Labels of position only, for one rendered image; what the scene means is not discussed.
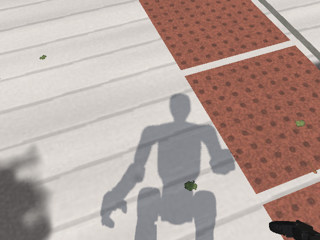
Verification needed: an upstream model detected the right robot hand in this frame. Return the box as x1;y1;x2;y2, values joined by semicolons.
269;220;320;240

